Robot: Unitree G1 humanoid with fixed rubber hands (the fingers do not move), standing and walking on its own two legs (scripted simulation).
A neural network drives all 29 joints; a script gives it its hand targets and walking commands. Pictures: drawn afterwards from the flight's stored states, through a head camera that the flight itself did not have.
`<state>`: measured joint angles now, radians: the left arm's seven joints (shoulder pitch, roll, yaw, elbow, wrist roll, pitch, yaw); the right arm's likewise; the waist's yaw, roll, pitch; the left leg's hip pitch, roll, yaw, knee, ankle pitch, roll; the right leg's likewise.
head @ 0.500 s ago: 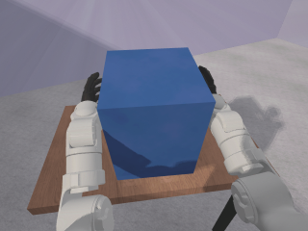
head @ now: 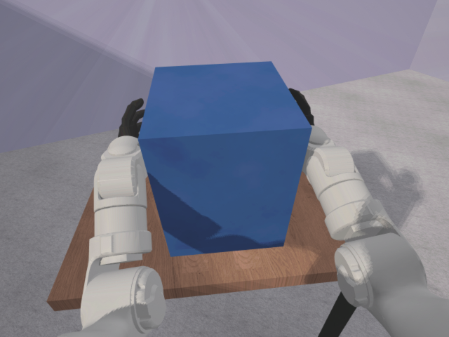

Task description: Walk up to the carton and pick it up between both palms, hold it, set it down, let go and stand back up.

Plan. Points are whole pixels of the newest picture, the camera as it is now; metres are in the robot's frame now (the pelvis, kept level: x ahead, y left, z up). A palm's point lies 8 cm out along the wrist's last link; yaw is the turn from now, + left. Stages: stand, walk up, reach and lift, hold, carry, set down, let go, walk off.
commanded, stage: reach and lift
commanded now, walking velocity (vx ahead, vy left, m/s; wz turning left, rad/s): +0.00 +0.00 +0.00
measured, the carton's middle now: (220, 159) +0.36 -0.01 +0.20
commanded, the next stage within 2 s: hold in 0.12 s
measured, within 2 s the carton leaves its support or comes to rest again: neither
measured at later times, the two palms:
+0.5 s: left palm (127, 138) +0.38 +0.14 +0.25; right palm (301, 122) +0.38 -0.15 +0.25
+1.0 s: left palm (127, 131) +0.38 +0.14 +0.26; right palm (303, 116) +0.39 -0.15 +0.27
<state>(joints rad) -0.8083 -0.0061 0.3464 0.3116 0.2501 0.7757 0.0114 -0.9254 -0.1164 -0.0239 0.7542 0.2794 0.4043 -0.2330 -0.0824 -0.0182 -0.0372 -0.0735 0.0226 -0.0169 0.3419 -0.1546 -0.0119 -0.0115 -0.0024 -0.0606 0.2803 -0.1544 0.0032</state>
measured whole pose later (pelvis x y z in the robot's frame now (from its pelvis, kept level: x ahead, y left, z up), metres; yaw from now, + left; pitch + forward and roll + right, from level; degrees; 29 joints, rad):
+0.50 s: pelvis +0.01 +0.00 +0.00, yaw +1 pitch -7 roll -1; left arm -0.78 0.00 0.33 0.21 0.23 0.86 0.01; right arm -0.93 -0.15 0.05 0.66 0.37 0.51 -0.28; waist -0.10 0.00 -0.05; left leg -0.06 0.02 -0.03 0.37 -0.19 -0.01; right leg 0.02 0.00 -0.06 0.27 -0.17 0.01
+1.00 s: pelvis +0.01 +0.00 +0.00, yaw +0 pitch -5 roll -1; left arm -0.87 0.02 0.37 0.34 0.23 0.85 0.00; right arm -1.00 -0.15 0.02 0.76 0.36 0.52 -0.28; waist -0.08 -0.01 -0.10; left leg -0.10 0.03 -0.03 0.36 -0.17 -0.02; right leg -0.03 0.01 -0.04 0.29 -0.16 0.00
